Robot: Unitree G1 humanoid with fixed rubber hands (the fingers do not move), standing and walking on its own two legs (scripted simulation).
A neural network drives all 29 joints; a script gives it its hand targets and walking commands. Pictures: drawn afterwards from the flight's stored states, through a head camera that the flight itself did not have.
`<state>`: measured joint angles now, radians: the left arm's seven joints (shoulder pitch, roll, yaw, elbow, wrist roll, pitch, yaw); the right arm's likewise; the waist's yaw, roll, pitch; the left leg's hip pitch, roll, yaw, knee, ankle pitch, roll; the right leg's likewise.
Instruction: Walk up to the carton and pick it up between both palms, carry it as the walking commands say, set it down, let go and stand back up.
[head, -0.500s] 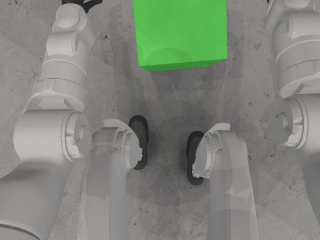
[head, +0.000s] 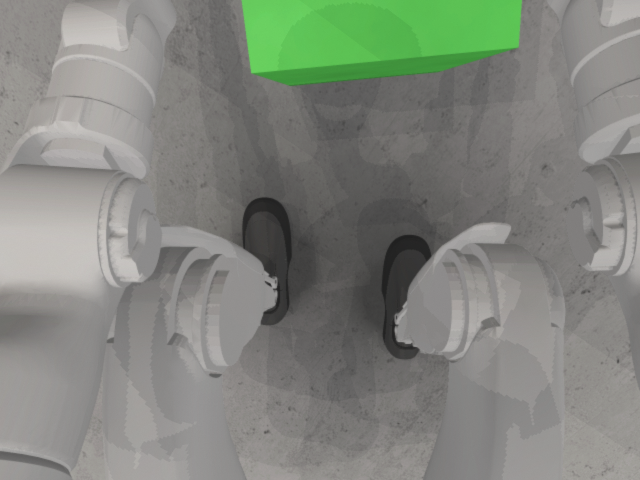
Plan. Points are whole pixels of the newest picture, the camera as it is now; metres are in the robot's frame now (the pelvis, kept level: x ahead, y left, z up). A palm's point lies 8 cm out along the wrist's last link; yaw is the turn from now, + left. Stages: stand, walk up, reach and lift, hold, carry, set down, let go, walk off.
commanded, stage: reach and lift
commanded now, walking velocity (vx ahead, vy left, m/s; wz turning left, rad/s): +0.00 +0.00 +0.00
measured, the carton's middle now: out of the picture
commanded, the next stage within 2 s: none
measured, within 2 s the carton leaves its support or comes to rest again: leaves its support in 1.50 s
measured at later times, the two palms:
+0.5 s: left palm out of the picture +0.55 +0.17 -0.17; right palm out of the picture +0.58 -0.16 -0.16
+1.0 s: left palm out of the picture +0.56 +0.14 -0.17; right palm out of the picture +0.58 -0.16 -0.16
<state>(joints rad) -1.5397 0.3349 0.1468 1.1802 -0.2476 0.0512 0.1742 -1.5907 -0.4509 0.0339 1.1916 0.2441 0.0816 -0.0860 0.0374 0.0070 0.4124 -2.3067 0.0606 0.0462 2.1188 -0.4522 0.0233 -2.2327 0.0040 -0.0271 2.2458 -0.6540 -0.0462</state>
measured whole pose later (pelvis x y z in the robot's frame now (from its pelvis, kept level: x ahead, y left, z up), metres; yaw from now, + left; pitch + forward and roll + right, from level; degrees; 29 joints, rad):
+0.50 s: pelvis -0.01 +0.00 +0.00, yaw +0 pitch +36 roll +2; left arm -1.57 0.31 0.15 1.23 -0.24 0.04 0.17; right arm -1.65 -0.42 0.05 1.24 0.23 0.09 -0.09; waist 0.04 0.00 0.43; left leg -2.29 0.06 0.04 2.11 -0.44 0.02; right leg -2.23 0.01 -0.03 2.24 -0.63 -0.05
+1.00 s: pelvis +0.00 +0.00 +0.00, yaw -2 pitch +35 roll +3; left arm -1.58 0.24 0.26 1.19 -0.12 0.07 0.16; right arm -1.70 -0.37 0.01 1.26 0.13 0.12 -0.10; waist 0.05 0.01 0.44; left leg -2.27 0.03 0.02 2.12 -0.45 -0.02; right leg -2.23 0.05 -0.01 2.24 -0.62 -0.04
